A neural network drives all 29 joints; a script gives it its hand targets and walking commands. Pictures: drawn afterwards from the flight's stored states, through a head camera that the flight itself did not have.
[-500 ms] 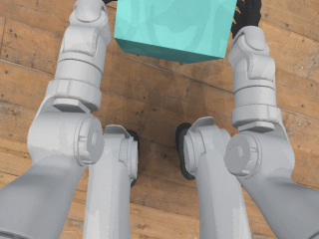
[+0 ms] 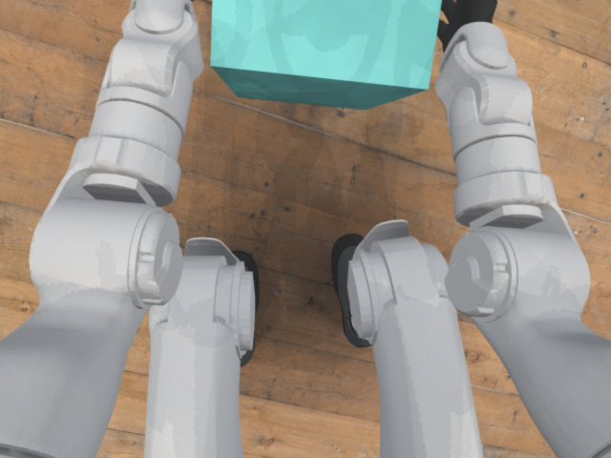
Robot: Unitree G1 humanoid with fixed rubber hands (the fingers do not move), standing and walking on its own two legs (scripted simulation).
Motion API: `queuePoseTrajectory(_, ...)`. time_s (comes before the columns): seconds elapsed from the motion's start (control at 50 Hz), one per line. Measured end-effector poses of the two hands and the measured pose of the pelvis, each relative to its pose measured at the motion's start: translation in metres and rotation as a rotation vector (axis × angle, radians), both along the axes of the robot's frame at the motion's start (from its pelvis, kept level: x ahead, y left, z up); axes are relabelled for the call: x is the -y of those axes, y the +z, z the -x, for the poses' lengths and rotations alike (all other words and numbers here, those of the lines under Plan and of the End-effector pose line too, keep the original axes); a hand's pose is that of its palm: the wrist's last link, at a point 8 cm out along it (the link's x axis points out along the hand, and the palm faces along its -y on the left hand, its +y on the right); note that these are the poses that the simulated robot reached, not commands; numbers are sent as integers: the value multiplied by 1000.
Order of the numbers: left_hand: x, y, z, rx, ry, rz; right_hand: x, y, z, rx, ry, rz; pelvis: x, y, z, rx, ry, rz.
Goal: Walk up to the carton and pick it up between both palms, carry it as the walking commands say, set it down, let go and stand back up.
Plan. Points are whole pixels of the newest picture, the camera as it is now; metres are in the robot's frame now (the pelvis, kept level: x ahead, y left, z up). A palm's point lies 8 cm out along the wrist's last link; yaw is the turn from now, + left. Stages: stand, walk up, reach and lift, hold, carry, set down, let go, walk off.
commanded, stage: set down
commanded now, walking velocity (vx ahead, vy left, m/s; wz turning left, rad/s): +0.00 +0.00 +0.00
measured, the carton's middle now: (316, 14) +0.56 -0.05 -0.24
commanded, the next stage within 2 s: none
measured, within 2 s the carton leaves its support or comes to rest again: rests again in 0.38 s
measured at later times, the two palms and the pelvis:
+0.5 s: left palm (178, 2) +0.55 +0.09 -0.17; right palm (462, 31) +0.51 -0.19 -0.16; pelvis +0.00 +0.00 -0.01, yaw +0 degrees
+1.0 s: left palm (179, 4) +0.55 +0.09 -0.17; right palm (464, 34) +0.51 -0.20 -0.17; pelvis +0.00 +0.00 -0.01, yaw +0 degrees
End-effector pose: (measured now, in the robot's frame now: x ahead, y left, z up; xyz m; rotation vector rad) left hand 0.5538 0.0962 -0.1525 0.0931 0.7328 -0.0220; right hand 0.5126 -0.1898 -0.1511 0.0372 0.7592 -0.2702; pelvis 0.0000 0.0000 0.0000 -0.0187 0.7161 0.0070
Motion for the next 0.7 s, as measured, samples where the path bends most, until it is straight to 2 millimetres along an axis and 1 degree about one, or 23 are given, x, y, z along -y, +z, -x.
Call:
queuePoseTrajectory(0.16,0,-4,0,-10,-8,-6,0,-3,0,-10,-1,4,-1,-3,3,26,1,6)
queuePoseTrajectory(0.48,2,-17,4,-33,-13,-9,2,-11,1,-19,3,8,-1,-5,-1,28,4,5)
queuePoseTrajectory(0.7,1,-18,4,-32,-20,2,4,-12,2,-12,15,-4,-1,-7,1,46,3,6)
